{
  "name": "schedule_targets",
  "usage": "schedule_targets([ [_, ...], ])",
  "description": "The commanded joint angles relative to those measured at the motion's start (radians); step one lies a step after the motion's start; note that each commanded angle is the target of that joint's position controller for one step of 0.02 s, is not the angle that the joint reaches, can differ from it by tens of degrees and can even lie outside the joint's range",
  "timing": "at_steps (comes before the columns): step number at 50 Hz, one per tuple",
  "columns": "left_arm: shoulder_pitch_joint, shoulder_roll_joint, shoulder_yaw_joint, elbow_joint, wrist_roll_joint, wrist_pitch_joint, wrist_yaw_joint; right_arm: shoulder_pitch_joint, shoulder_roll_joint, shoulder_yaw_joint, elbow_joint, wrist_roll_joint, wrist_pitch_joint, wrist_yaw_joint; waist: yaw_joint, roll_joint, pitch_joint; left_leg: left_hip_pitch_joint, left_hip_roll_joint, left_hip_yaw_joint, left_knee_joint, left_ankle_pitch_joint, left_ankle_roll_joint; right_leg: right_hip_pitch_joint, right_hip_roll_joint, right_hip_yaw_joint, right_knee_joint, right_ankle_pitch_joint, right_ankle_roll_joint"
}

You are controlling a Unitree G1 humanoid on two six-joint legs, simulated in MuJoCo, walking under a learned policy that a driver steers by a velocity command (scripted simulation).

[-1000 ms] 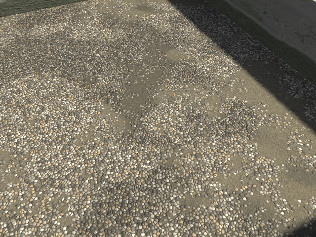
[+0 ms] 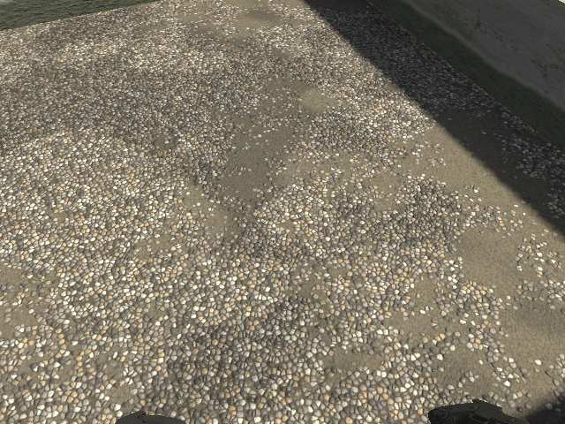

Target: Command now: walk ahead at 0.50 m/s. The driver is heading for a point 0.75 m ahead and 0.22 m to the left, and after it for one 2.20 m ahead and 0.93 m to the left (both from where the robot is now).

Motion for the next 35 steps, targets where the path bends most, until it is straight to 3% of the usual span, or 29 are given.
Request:
schedule_targets([
  [1, -0.081, 0.089, 0.032, -0.093, 0.000, -0.018, 0.003, -0.090, -0.085, -0.031, -0.097, 0.000, -0.017, -0.003, 0.000, 0.009, -0.074, 0.030, 0.118, -0.111, -0.028, 0.209, 0.022, 0.013, -0.080, 0.077, -0.028, 0.150, -0.032],
  [8, -0.062, 0.099, 0.033, -0.096, -0.005, -0.013, 0.003, -0.070, -0.093, -0.033, -0.099, 0.004, -0.012, 0.000, -0.007, 0.014, -0.087, 0.064, 0.121, -0.108, -0.022, 0.315, 0.023, 0.018, -0.082, 0.071, -0.017, 0.225, -0.026],
  [16, -0.065, 0.096, 0.031, -0.107, -0.001, -0.009, 0.004, -0.076, -0.089, -0.031, -0.103, 0.002, -0.011, 0.001, -0.004, 0.009, -0.079, 0.045, 0.120, -0.109, -0.032, 0.270, 0.022, 0.014, -0.081, 0.067, -0.017, 0.188, -0.019],
  [17, -0.076, 0.082, 0.029, -0.103, 0.007, -0.011, 0.006, -0.093, -0.080, -0.029, -0.096, -0.004, -0.014, -0.001, 0.007, 0.000, -0.080, 0.027, 0.117, -0.115, -0.035, 0.199, 0.024, 0.019, -0.079, 0.069, -0.026, 0.128, -0.020],
  [26, -0.073, 0.088, 0.032, -0.095, -0.001, -0.016, 0.006, -0.086, -0.084, -0.032, -0.090, 0.001, -0.018, -0.002, 0.001, 0.004, -0.070, 0.025, 0.116, -0.116, -0.035, 0.195, 0.026, 0.008, -0.081, 0.076, -0.030, 0.136, -0.025],
  [30, 0.005, 0.108, 0.049, -0.040, -0.021, -0.013, 0.002, -0.006, -0.102, -0.050, -0.037, 0.020, -0.009, -0.002, -0.002, 0.009, -0.050, 0.053, 0.119, -0.121, -0.063, 0.178, 0.047, 0.014, -0.083, 0.080, -0.057, 0.098, -0.048],
  [32, 0.033, 0.124, 0.059, -0.027, -0.035, -0.007, 0.000, 0.030, -0.115, -0.060, -0.022, 0.031, -0.001, 0.000, -0.008, 0.018, -0.047, 0.078, 0.126, -0.119, -0.073, 0.266, 0.050, 0.022, -0.088, 0.081, -0.055, 0.164, -0.050],
  [33, 0.013, 0.107, 0.058, -0.027, -0.054, -0.017, 0.010, 0.034, -0.118, -0.070, -0.014, 0.060, -0.014, -0.006, -0.021, -0.006, -0.006, 0.089, 0.139, -0.134, -0.085, 0.319, 0.044, -0.013, -0.098, 0.085, -0.056, 0.186, -0.045],
  [35, 0.048, 0.108, 0.064, -0.005, -0.059, -0.023, 0.017, 0.059, -0.125, -0.079, 0.011, 0.064, -0.016, -0.013, -0.014, 0.009, -0.032, 0.133, 0.144, -0.134, -0.094, 0.340, 0.048, -0.009, -0.098, 0.084, -0.067, 0.156, -0.042],
])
